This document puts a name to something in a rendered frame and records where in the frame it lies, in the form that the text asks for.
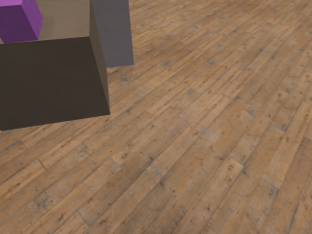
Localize pedestal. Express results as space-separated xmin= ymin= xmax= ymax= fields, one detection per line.
xmin=0 ymin=0 xmax=110 ymax=132

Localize carton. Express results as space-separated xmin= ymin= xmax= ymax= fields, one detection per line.
xmin=0 ymin=0 xmax=43 ymax=44

